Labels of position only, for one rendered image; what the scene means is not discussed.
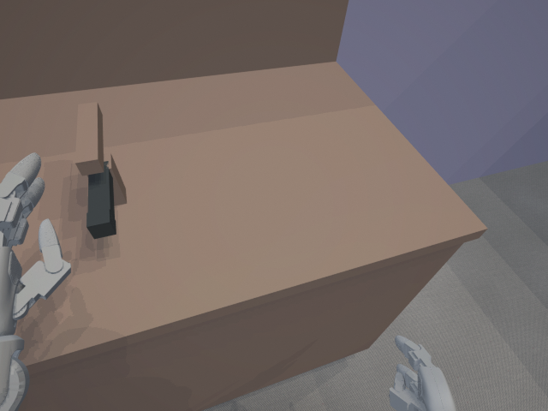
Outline tap lever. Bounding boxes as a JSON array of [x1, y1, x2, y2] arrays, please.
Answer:
[[86, 161, 116, 239]]

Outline counter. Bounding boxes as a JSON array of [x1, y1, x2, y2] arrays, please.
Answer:
[[0, 0, 487, 411]]

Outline robot right hand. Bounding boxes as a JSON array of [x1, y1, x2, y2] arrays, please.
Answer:
[[390, 335, 457, 411]]

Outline robot left hand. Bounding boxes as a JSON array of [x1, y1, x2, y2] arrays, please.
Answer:
[[0, 152, 71, 336]]

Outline left robot forearm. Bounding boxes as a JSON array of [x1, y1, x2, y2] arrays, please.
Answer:
[[0, 335, 30, 411]]

